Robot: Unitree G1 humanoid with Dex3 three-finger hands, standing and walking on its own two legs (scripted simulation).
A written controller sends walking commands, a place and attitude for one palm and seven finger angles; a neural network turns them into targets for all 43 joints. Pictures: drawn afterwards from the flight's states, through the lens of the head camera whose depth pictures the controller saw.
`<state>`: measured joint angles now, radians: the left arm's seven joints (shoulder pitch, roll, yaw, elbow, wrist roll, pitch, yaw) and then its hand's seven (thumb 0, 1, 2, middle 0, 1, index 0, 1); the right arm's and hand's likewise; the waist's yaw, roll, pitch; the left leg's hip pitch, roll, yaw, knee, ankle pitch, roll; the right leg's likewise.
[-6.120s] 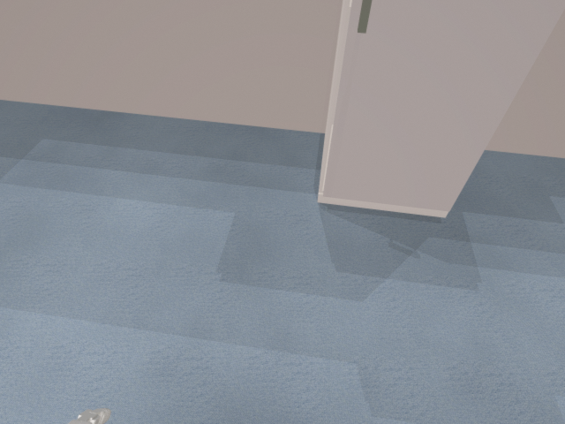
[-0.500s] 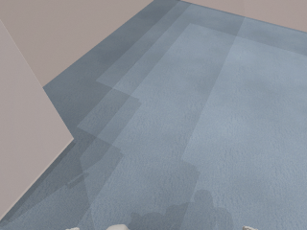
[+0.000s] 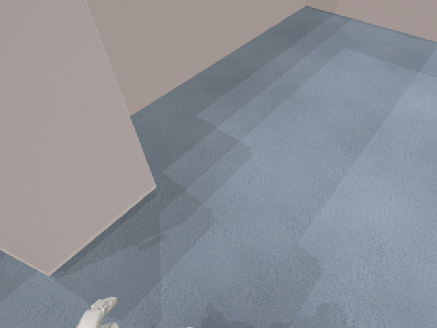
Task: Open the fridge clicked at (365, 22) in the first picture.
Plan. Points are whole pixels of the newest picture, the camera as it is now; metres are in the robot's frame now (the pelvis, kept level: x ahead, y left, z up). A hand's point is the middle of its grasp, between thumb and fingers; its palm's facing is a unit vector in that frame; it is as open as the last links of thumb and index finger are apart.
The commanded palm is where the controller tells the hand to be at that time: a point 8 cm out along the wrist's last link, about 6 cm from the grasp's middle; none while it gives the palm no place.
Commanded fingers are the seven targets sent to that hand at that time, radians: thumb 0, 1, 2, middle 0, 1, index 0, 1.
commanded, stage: turn to face it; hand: left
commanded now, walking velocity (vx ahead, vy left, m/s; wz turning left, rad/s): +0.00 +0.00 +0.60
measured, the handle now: out of the picture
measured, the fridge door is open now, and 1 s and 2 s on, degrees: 0 0 0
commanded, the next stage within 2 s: take the last steps up to it in 1.28 s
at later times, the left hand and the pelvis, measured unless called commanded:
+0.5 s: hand out of the picture -0.06 +0.27 -0.18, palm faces +0.36 -0.90 -0.26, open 7.4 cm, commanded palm none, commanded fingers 0.00 0.90 0.90 -0.20 -0.30 -0.20 -0.30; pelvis -0.03 +0.04 +0.00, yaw +19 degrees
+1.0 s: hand out of the picture -0.03 +0.23 -0.13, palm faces +0.57 -0.77 -0.29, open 7.4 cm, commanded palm none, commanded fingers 0.00 0.90 0.90 -0.20 -0.30 -0.20 -0.30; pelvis -0.03 -0.01 +0.00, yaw +37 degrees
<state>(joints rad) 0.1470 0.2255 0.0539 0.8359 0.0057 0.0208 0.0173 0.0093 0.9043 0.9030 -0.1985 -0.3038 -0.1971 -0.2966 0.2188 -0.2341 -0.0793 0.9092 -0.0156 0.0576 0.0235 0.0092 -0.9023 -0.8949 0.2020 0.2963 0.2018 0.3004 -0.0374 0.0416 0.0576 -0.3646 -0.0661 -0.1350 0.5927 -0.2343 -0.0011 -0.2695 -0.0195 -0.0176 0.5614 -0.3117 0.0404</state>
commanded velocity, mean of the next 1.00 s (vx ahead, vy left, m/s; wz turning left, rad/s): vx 0.00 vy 0.00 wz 0.59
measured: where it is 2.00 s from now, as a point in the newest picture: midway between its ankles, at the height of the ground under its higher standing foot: outside the picture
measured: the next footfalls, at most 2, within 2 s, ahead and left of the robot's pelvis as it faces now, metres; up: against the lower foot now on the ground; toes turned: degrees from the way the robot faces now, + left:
left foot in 0.40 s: -0.01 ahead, +0.14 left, +0.00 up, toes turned +22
right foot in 0.94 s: +0.08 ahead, -0.08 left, +0.00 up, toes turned +34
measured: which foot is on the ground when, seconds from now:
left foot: down 0.00-0.00, up 0.02-0.38, down 0.40-0.94, up 0.96-1.00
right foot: down 0.00-0.40, up 0.42-0.92, down 0.94-1.00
